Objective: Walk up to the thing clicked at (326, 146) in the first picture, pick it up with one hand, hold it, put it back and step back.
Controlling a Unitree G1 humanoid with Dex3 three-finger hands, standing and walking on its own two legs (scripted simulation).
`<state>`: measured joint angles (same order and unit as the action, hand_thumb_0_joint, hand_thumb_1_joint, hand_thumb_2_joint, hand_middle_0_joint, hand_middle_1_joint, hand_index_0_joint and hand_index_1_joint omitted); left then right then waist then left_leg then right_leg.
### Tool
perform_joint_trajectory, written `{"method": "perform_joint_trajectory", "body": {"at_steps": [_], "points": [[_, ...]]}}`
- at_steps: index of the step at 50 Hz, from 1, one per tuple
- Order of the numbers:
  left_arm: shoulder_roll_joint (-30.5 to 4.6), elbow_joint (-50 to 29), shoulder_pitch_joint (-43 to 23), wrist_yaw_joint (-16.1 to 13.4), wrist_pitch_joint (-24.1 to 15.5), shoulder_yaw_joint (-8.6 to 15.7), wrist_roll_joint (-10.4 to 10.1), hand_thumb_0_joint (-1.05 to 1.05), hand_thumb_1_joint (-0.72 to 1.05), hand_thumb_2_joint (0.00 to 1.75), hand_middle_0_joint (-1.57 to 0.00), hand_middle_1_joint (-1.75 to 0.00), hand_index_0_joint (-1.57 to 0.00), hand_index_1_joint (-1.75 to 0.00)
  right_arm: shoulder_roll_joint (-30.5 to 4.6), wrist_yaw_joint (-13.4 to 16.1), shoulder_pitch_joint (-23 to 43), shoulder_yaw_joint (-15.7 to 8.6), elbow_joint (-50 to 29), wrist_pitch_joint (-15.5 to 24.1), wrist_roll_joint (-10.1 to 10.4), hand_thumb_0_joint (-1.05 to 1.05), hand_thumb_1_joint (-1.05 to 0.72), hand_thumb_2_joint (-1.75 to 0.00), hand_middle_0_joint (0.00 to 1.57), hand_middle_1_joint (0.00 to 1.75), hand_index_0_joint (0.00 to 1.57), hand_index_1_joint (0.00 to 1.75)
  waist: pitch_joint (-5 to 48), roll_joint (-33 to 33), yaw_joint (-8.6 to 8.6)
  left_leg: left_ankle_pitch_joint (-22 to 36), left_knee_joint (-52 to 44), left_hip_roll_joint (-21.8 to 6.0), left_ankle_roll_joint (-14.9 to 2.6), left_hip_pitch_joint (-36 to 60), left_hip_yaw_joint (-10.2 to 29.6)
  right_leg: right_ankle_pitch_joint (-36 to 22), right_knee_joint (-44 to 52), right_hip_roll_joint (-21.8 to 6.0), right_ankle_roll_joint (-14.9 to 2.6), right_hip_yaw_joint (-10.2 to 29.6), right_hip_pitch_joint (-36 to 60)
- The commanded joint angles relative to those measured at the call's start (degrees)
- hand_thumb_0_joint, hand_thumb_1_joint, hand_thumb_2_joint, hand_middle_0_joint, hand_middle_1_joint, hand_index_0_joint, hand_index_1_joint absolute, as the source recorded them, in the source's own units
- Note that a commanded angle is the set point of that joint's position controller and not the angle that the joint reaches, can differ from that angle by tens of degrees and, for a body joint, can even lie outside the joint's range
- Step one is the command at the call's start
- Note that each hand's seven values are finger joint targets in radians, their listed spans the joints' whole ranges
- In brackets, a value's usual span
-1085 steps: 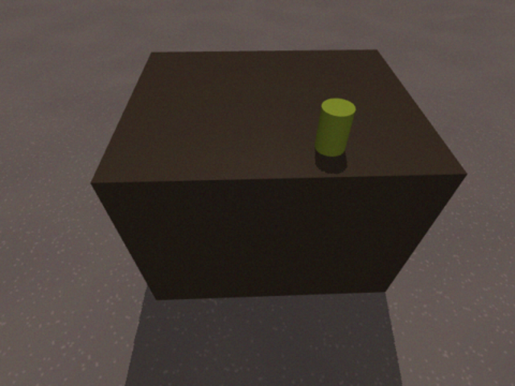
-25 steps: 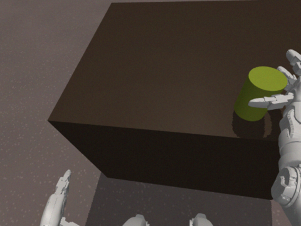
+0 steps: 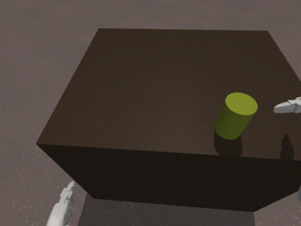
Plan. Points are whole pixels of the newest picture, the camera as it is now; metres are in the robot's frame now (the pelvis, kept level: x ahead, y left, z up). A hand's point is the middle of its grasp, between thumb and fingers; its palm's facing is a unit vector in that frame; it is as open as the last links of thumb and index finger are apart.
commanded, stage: sink last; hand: right
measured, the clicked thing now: (233, 117) +0.46 -0.21 +0.02
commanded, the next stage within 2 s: home in 1.12 s
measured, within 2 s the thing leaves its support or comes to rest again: neither
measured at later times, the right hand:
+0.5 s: hand (300, 164) +0.27 -0.27 +0.11, palm faces +0.34 +0.87 -0.36, open 17.4 cm
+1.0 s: hand out of the picture +0.14 -0.23 +0.10, palm faces +0.37 +0.83 -0.42, open 17.6 cm
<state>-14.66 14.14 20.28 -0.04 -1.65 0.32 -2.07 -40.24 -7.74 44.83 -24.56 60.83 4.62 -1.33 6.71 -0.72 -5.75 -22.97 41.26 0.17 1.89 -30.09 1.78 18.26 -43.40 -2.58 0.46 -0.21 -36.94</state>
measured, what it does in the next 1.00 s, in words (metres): stands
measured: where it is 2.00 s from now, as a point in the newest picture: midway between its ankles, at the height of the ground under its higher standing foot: outside the picture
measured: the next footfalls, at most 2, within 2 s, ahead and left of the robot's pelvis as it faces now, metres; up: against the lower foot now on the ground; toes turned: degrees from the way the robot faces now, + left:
none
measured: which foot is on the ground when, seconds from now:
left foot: down 0.00-1.00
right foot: down 0.00-1.00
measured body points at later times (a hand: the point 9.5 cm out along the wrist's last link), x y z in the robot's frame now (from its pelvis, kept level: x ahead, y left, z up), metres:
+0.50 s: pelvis +0.01 +0.01 +0.01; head +0.02 +0.02 +0.46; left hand +0.16 +0.26 -0.07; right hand +0.24 -0.32 +0.13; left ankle -0.03 +0.14 -0.71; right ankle +0.03 -0.12 -0.71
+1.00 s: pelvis -0.03 +0.03 +0.00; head -0.02 +0.06 +0.45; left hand +0.14 +0.30 -0.07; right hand +0.12 -0.27 +0.13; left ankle -0.03 +0.14 -0.71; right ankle +0.03 -0.12 -0.71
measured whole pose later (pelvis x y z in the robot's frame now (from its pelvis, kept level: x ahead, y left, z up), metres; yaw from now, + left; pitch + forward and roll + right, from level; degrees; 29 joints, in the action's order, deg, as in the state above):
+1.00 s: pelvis -0.03 +0.03 +0.00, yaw -3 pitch +1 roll -1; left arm -14.2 22.3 21.8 -4.3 -2.8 9.5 -1.8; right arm -17.1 1.4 -30.9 -17.0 -14.5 8.2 4.6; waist 1.8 -3.8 2.8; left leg -24.1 43.5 -0.8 -0.2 -21.0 -0.5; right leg 15.5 -40.0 -1.4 2.4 1.8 -26.2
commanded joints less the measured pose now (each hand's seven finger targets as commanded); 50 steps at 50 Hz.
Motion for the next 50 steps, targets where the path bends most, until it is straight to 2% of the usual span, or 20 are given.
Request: {"method": "perform_joint_trajectory", "body": {"at_steps": [1, 3, 5, 6, 9, 10, 11, 14, 16, 17, 18, 22, 25, 26, 31, 35, 38, 41, 44, 50], "points": [[-7.7, -7.0, 1.4, 0.4, -1.6, 3.9, -1.1, 0.0, -0.52, 0.05, -0.06, -0.05, -0.06, -0.04, -24.6, 4.8, 19.6, -5.5, -21.5, 3.5, 0.3, 0.0, 0.54, -0.05, 0.06, 0.05, 0.06, 0.05, 20.6, -9.1, 4.42, 19.4, -5.3, 1.4, -1.91, 4.0, -3.7, -19.2, 4.5, 1.6, -0.46, -1.0, 22.4], [-4.0, -7.8, -3.0, 1.1, -1.8, -0.1, -0.9, 0.0, -0.53, 0.06, -0.05, -0.05, -0.06, -0.04, -19.8, 5.5, 12.0, -5.0, -20.5, 3.6, 0.7, 0.0, 0.55, -0.05, 0.06, 0.05, 0.05, 0.05, 20.9, -10.0, 6.37, 21.8, -5.1, 1.6, -2.03, 6.0, -3.8, -24.1, 4.2, 1.5, -0.01, -1.0, 22.5], [-3.2, -6.5, -6.0, 1.2, -1.9, -0.1, -0.7, 0.0, -0.54, 0.07, -0.05, -0.05, -0.05, -0.05, -16.0, 6.1, 12.0, -3.2, -26.1, 4.1, 1.2, 0.0, 0.56, -0.05, 0.06, 0.05, 0.05, 0.05, 23.2, -12.1, 6.26, 23.5, -5.2, 1.6, -2.21, 6.0, -3.6, -28.4, 3.6, 1.0, 0.22, -0.9, 24.9], [-4.5, -7.5, -6.9, 1.0, -2.1, 0.9, -0.7, 0.0, -0.54, 0.07, -0.05, -0.04, -0.05, -0.05, -16.6, 6.6, 9.6, -4.1, -28.3, 4.2, 1.3, 0.0, 0.56, -0.05, 0.06, 0.05, 0.05, 0.05, 23.5, -13.0, 6.8, 23.0, -5.2, 1.9, -2.65, 5.7, -3.8, -30.2, 3.9, 0.6, 0.58, -0.7, 26.6], [-8.7, -7.2, -4.8, 0.2, -2.1, 5.9, -0.6, 0.0, -0.56, 0.08, -0.05, -0.04, -0.04, -0.05, -11.0, 7.4, 5.0, -0.4, -35.0, 4.2, 2.0, 0.0, 0.53, -0.06, 0.06, 0.05, 0.05, 0.05, 23.6, -12.7, 5.47, 22.3, -5.8, 2.3, -2.85, 5.0, -4.4, -32.9, 4.1, -0.1, 0.9, -0.3, 30.5], [-11.4, -6.9, -3.3, -0.3, -2.0, 8.5, -0.7, 0.0, -0.56, 0.08, -0.05, -0.04, -0.04, -0.05, -12.3, 7.8, -3.8, -3.1, -34.2, 3.9, 2.3, 0.0, 0.53, -0.06, 0.06, 0.05, 0.05, 0.05, 22.0, -9.5, 5.71, 23.6, -6.1, 2.1, -2.38, 5.6, -4.4, -32.5, 4.0, 0.1, 0.55, -0.5, 29.7], [-11.3, -4.5, 0.2, -0.5, -1.6, 9.1, -0.7, 0.0, -0.56, 0.08, -0.05, -0.04, -0.04, -0.05, -9.1, 7.7, -4.4, -0.8, -38.4, 3.7, 2.6, 0.0, 0.53, -0.06, 0.06, 0.05, 0.05, 0.05, 21.8, -9.8, 4.89, 23.5, -5.8, 2.6, -2.47, 5.0, -5.1, -34.8, 4.4, -0.4, 0.81, -0.2, 31.3], [-10.1, -3.4, 3.7, -0.4, -0.5, 9.4, -1.5, 0.0, -0.54, 0.07, -0.06, -0.05, -0.05, -0.05, -5.4, 7.6, -21.5, -2.0, -44.8, 2.4, 4.2, 0.0, 0.51, -0.06, 0.06, 0.05, 0.05, 0.05, 13.8, -4.7, 6.05, 23.1, -6.7, 2.3, -2.2, 5.7, -5.5, -32.1, 5.6, -0.3, 0.27, -0.8, 28.3], [-7.5, -1.5, 6.1, 0.2, 0.4, 8.7, -2.1, 0.0, -0.54, 0.06, -0.06, -0.05, -0.05, -0.05, -0.2, 6.9, -24.5, 1.6, -57.0, 1.9, 5.3, 0.0, 0.52, -0.06, 0.06, 0.05, 0.05, 0.05, 13.1, -4.8, 5.62, 24.0, -7.2, 1.9, -1.79, 5.9, -5.1, -30.9, 6.3, 0.2, -0.27, -1.3, 28.1], [-6.5, -0.9, 6.0, 0.5, 0.8, 7.8, -2.5, 0.0, -0.54, 0.06, -0.06, -0.05, -0.05, -0.05, -1.3, 7.1, -29.6, -0.5, -59.0, 1.3, 5.6, 0.0, 0.51, -0.06, 0.06, 0.05, 0.05, 0.05, 10.7, -3.9, 6.35, 24.0, -7.3, 1.8, -1.65, 6.5, -5.2, -30.1, 6.8, 0.3, -0.39, -1.4, 26.5], [-6.8, -1.5, 5.1, 0.7, 1.2, 8.1, -2.7, 0.0, -0.54, 0.06, -0.06, -0.05, -0.05, -0.05, -2.7, 7.3, -34.8, -2.7, -61.2, 0.8, 5.7, 0.0, 0.52, -0.06, 0.06, 0.05, 0.05, 0.05, 9.2, -2.9, 6.76, 24.5, -7.8, 1.4, -1.31, 7.6, -4.8, -27.8, 7.2, 0.9, -0.83, -1.8, 24.5], [-7.7, 0.6, 0.8, 0.2, 2.0, 10.8, -2.3, 0.0, -0.53, 0.06, -0.05, -0.05, -0.05, -0.05, -0.1, 7.8, -37.6, -2.8, -78.7, 1.0, 6.7, 0.0, 0.55, -0.05, 0.06, 0.05, 0.05, 0.05, 5.8, -6.1, 6.66, 20.6, -8.3, 0.8, -1.28, 7.9, -4.1, -19.7, 9.0, 1.3, -0.9, -2.2, 22.9], [-5.8, -2.2, -4.6, -1.1, 1.2, 8.3, -1.6, 0.0, -0.53, 0.06, -0.05, -0.05, -0.05, -0.05, 2.8, 9.3, -43.7, -1.7, -88.5, 2.0, 6.7, 0.0, 0.55, -0.05, 0.06, 0.05, 0.05, 0.05, 7.2, -6.7, 8.03, 17.7, -8.2, 0.4, -1.35, 9.6, -3.9, -15.7, 9.5, 1.6, -0.79, -1.9, 22.9], [-6.9, -4.5, -7.3, -1.9, 0.5, 8.5, -1.5, 0.0, -0.53, 0.05, -0.05, -0.05, -0.05, -0.05, 3.4, 9.9, -51.3, -2.8, -83.7, 1.8, 6.7, 0.0, 0.54, -0.05, 0.06, 0.05, 0.05, 0.05, 5.2, -3.6, 8.31, 15.4, -8.6, 0.3, -1.18, 9.8, -4.0, -13.2, 9.4, 1.8, -0.92, -1.7, 21.1], [-8.7, -10.1, -5.1, -4.8, -0.6, 10.7, -0.4, 0.0, -0.52, 0.05, -0.05, -0.05, -0.05, -0.05, 10.0, 11.2, -61.6, 1.3, -87.2, 3.4, 6.5, 0.0, 0.57, -0.05, 0.05, 0.06, 0.05, 0.06, 5.9, 1.3, 7.14, 12.8, -9.0, -0.3, -0.76, 10.2, -3.6, -10.0, 9.1, 2.3, -1.36, -1.8, 21.8], [-3.5, -7.2, 3.0, -4.2, -0.8, 7.9, -0.9, 0.0, -0.51, 0.05, -0.05, -0.05, -0.05, -0.05, 16.8, 10.0, -71.8, 6.4, -87.9, 4.4, 6.8, 0.0, 0.58, -0.05, 0.05, 0.06, 0.05, 0.06, -1.4, 1.0, 7.58, 7.6, -9.9, -0.8, -0.84, 6.0, -3.2, -6.4, 9.5, 2.8, -1.3, -2.5, 18.5], [-4.2, -6.0, 4.2, -3.6, -1.1, 9.4, -1.2, 0.0, -0.51, 0.05, -0.05, -0.06, -0.05, -0.05, 14.1, 9.3, -76.2, 3.1, -89.1, 4.7, 7.1, 0.0, 0.59, -0.05, 0.05, 0.06, 0.05, 0.06, -5.6, -0.6, 7.94, 2.5, -10.8, -0.8, -1.27, 2.8, -3.1, -2.7, 10.1, 3.2, -1.14, -3.0, 16.4], [-6.6, -2.5, 1.0, -3.9, -2.3, 12.3, -0.6, 0.0, -0.52, 0.05, -0.05, -0.06, -0.05, -0.05, 11.9, 9.6, -67.2, 1.8, -93.7, 5.9, 7.2, 0.0, 0.59, -0.05, 0.05, 0.06, 0.05, 0.06, -9.1, -3.4, 5.78, -4.3, -12.2, -1.6, -1.44, -1.4, -1.4, 3.5, 10.5, 3.3, -0.83, -2.7, 16.1], [-8.5, -2.5, -2.3, -4.8, -4.0, 14.2, 0.1, 0.0, -0.52, 0.05, -0.05, -0.05, -0.05, -0.05, 12.3, 10.3, -68.3, 1.2, -91.0, 6.3, 6.9, 0.0, 0.58, -0.05, 0.05, 0.06, 0.05, 0.06, -8.2, -1.4, 6.15, -6.5, -12.4, -1.6, -1.68, -1.6, -1.5, 4.9, 9.9, 3.0, -0.69, -1.8, 16.6], [-5.1, -5.2, -5.3, -5.1, -6.0, 9.8, 0.8, 0.0, -0.54, 0.06, -0.05, -0.05, -0.05, -0.05, 10.5, 11.1, -72.8, -2.2, -85.2, 9.2, 6.1, 0.0, 0.56, -0.06, 0.05, 0.06, 0.05, 0.06, -1.0, 5.8, 9.93, 0.1, -10.7, -1.9, -0.82, 5.1, -1.3, -2.8, 6.7, 3.1, -0.82, -1.8, 16.3]]}}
